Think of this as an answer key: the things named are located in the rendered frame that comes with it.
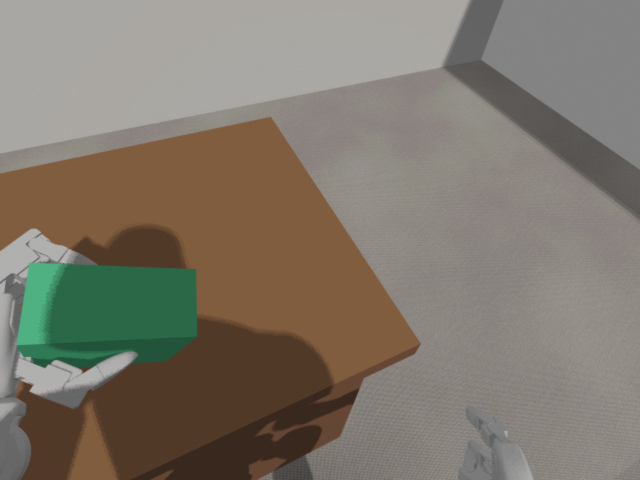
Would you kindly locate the right robot hand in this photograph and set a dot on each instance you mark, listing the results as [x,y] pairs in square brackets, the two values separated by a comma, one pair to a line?
[506,460]

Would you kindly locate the left robot hand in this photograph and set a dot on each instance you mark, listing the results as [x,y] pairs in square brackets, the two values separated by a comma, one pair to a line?
[58,382]

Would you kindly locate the sponge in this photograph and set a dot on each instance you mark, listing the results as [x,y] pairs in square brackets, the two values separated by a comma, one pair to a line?
[84,314]

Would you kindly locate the table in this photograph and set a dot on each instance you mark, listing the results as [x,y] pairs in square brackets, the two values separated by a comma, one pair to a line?
[290,316]

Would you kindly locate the left robot forearm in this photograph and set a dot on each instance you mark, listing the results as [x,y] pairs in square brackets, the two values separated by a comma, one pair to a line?
[15,447]

